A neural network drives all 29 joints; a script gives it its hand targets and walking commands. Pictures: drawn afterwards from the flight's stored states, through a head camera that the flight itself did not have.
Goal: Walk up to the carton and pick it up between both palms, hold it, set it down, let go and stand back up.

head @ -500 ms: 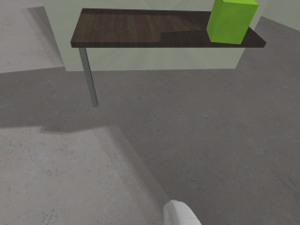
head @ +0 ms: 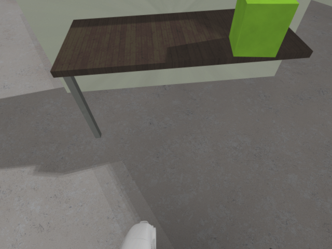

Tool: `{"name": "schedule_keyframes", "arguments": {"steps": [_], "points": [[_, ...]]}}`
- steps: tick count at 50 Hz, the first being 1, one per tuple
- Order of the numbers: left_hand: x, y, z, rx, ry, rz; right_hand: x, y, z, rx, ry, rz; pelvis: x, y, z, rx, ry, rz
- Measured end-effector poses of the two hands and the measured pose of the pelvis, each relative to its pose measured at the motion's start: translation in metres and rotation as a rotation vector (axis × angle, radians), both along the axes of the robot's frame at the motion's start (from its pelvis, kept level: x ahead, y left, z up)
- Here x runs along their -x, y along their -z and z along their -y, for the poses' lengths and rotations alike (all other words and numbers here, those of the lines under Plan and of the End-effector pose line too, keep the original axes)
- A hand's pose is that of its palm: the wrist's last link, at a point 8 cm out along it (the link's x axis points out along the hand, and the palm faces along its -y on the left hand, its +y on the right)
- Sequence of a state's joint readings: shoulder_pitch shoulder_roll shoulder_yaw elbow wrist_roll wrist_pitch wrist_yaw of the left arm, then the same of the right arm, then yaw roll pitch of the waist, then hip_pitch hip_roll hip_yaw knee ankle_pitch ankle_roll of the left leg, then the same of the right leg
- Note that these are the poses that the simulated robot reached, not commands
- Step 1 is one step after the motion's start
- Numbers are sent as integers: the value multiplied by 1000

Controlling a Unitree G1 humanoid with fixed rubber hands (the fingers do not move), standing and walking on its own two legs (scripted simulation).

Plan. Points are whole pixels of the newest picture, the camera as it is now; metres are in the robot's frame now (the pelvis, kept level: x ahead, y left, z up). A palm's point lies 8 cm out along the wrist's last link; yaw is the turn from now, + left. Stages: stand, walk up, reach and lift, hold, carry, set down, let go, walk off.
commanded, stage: walk up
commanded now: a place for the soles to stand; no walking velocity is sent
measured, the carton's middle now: (258, 23) +1.09 -0.40 +0.00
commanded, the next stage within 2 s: none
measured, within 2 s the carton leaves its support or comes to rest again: neither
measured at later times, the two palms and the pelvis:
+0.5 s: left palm (133, 178) +0.33 +0.14 -0.13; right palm (316, 213) +0.24 -0.39 -0.14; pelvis +0.21 -0.12 -0.03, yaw +0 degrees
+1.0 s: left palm (162, 159) +0.42 +0.06 -0.16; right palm (313, 138) +0.47 -0.46 -0.10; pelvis +0.38 -0.21 -0.02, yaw +4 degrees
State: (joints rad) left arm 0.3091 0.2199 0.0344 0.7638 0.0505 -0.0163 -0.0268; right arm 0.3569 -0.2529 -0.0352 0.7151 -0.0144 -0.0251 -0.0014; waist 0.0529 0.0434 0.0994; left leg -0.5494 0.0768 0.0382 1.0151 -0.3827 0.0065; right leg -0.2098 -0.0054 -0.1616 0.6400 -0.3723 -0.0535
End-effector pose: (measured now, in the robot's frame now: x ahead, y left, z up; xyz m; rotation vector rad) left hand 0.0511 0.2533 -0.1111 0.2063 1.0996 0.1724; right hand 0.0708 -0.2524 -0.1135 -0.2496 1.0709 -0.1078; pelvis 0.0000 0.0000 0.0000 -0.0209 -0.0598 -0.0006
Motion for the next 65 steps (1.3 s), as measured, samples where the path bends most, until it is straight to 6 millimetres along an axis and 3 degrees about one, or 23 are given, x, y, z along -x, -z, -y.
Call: {"name": "schedule_keyframes", "arguments": {"steps": [5, 8, 12, 18, 22, 25, 28, 30, 36, 41, 44, 47, 52, 57, 61, 65], "points": [[-28, 27, 4, 42, -32, -36, -77, -9, -3, 32, -59, 90, -51, 12, 5, -1, -35, -14], [-54, 49, 9, 65, -13, -69, -105, -6, 5, 83, -57, 126, -76, 26, 9, -47, -44, -3], [-100, 55, 21, 73, 44, -96, -117, -8, 28, 132, 13, 103, -105, 27, 24, -73, -26, 8], [-194, 34, 54, 69, 107, 17, -122, -9, 68, 143, 62, 35, -146, 19, 58, -98, -6, 27], [-248, 19, 86, 67, 124, 97, -139, 5, 104, 122, 76, -12, -179, 21, 87, -90, 2, 26], [-276, 18, 110, 44, 104, 145, -166, 25, 136, 100, 77, -31, -211, 33, 116, -67, -4, 22], [-282, 25, 129, 16, 49, 153, -206, 44, 163, 84, 60, -43, -237, 46, 139, -15, -25, 31], [-278, 28, 140, 14, -8, 120, -238, 46, 172, 76, 36, -36, -252, 45, 147, -7, -42, 32], [-262, 24, 159, 8, -91, -12, -339, 14, 170, 60, -68, 84, -289, 25, 163, 1, -76, 24], [-269, 39, 166, 25, -94, -106, -401, -11, 158, 54, -138, 189, -320, 23, 173, -7, -91, -6], [-291, 53, 172, 46, -79, -131, -413, -10, 165, 100, -153, 191, -338, 29, 180, -38, -98, 3], [-324, 56, 182, 62, -47, -133, -407, -11, 183, 142, -101, 129, -358, 27, 192, -51, -85, 7], [-397, 48, 208, 72, 16, -53, -394, -17, 219, 163, -22, 48, -390, 18, 219, -68, -68, 15], [-471, 33, 248, 80, 70, 46, -394, -10, 264, 157, 30, -16, -420, 18, 253, -74, -53, 23], [-519, 28, 285, 67, 84, 124, -413, 13, 308, 136, 52, -55, -451, 31, 288, -61, -51, 25], [-531, 31, 313, 41, 34, 147, -453, 36, 342, 114, 42, -78, -476, 44, 317, -8, -79, 43]]}}
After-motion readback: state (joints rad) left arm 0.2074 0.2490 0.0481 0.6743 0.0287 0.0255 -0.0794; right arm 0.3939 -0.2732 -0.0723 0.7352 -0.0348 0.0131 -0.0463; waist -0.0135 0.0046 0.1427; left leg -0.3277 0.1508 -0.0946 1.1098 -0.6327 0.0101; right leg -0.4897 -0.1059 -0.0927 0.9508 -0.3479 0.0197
